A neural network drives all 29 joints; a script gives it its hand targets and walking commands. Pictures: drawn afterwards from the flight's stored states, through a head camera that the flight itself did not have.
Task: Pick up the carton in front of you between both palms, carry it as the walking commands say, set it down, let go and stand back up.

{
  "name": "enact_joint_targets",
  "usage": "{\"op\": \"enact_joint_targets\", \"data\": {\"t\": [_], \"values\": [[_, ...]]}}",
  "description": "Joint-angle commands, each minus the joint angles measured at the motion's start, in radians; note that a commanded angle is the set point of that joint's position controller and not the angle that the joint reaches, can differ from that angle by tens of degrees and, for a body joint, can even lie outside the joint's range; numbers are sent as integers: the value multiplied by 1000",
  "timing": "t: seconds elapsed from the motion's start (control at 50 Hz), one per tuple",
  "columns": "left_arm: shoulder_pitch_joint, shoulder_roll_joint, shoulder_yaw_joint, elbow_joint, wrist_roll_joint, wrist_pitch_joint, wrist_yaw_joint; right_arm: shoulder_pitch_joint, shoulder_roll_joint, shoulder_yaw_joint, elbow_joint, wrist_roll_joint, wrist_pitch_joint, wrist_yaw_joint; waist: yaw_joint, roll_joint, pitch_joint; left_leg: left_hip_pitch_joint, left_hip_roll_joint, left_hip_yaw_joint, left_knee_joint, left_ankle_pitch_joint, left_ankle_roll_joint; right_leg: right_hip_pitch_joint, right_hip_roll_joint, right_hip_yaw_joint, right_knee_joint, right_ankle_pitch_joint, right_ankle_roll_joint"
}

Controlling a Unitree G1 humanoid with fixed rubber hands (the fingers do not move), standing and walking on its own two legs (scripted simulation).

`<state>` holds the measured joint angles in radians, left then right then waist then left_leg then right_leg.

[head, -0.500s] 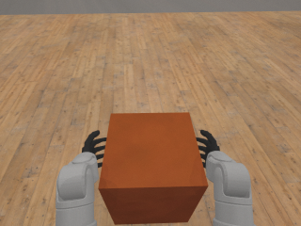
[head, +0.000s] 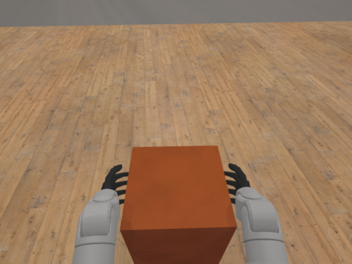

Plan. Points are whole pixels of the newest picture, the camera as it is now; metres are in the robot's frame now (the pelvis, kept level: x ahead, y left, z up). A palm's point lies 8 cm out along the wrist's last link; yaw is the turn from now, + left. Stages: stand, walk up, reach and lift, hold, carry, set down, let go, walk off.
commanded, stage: carry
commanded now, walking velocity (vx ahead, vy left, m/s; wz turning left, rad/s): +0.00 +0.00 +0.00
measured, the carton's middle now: (176, 208) +0.27 +0.00 -0.03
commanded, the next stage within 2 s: hold in 1.14 s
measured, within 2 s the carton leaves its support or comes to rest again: neither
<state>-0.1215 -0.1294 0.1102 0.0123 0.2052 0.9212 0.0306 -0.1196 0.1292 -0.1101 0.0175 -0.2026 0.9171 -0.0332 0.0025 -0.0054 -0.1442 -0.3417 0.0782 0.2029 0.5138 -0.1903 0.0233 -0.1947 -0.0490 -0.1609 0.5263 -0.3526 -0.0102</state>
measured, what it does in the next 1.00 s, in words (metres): stands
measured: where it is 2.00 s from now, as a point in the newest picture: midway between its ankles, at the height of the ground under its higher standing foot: outside the picture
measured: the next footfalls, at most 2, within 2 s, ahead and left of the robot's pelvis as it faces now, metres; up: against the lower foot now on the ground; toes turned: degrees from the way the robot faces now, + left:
none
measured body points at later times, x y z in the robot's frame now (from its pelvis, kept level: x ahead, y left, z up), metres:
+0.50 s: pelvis -0.02 -0.01 +0.00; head -0.04 -0.01 +0.45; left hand +0.28 +0.14 +0.03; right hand +0.28 -0.16 +0.03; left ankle +0.05 +0.11 -0.73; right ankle -0.05 -0.10 -0.73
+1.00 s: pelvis -0.02 -0.02 +0.00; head -0.04 -0.02 +0.45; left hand +0.28 +0.13 +0.03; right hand +0.27 -0.17 +0.03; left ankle +0.05 +0.11 -0.73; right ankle -0.05 -0.10 -0.73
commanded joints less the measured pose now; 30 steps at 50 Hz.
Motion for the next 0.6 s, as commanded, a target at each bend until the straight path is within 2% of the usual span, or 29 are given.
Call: {"op": "enact_joint_targets", "data": {"t": [0.0,0.1,0.2,0.34,0.58], "values": [[-489,-823,-524,-17,-243,-109,-214,-496,824,520,-26,242,-108,217,-2,1,-143,143,104,-132,-74,113,-3,-73,-118,112,-128,132,-17],[-555,-857,-438,115,-184,-224,-223,-566,856,435,104,185,-224,229,-1,4,-159,144,102,-132,-81,85,-6,-78,-114,116,-133,104,-25],[-592,-914,-436,165,-174,-291,-234,-607,914,435,156,177,-292,241,-2,6,-192,156,101,-131,-75,98,-5,-66,-110,116,-121,121,-31],[-534,-926,-516,84,-219,-242,-231,-547,923,513,77,225,-243,239,-2,11,-220,165,106,-127,-54,170,-3,-42,-107,111,-87,199,-28],[-540,-904,-515,61,-225,-225,-228,-552,901,511,53,225,-225,234,-3,5,-194,151,104,-122,-53,154,-10,-54,-109,117,-97,209,-30]]}}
